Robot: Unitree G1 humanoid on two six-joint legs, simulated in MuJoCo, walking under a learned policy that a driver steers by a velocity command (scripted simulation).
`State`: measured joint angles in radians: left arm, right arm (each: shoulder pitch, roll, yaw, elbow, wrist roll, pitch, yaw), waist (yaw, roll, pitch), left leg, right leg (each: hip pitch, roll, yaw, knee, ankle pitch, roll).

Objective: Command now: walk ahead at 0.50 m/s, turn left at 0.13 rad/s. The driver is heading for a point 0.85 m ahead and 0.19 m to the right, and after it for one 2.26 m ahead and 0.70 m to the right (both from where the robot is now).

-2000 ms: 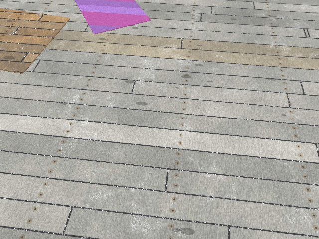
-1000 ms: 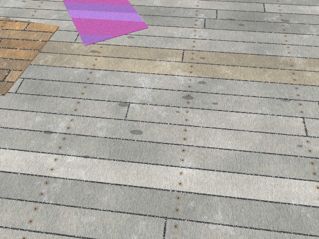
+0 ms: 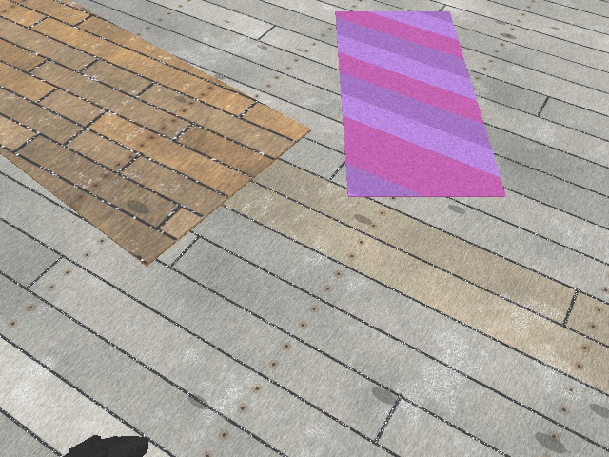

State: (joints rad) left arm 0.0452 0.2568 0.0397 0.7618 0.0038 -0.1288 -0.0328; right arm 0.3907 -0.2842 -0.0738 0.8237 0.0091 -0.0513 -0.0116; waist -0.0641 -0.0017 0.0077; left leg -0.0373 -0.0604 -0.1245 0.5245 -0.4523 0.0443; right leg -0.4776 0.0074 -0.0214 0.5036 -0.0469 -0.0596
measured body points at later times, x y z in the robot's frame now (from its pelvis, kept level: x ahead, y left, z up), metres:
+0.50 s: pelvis +0.27 +0.01 +0.01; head +0.30 +0.00 +0.46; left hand +0.24 +0.28 -0.12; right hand +0.50 -0.22 -0.06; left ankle +0.41 +0.12 -0.72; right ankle +0.12 -0.11 -0.72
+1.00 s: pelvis +0.50 -0.05 +0.00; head +0.53 -0.07 +0.45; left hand +0.79 +0.09 -0.08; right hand +0.42 -0.34 -0.13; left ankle +0.41 +0.12 -0.72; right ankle +0.59 -0.20 -0.71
